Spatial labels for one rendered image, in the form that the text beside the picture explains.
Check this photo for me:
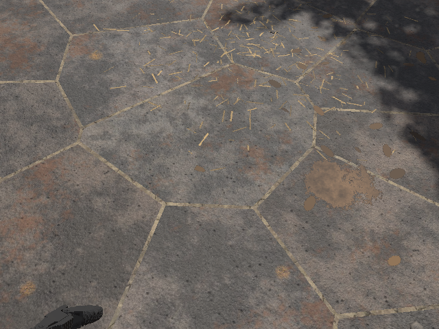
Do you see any robot left hand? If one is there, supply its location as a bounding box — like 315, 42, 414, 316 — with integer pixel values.
30, 305, 103, 329

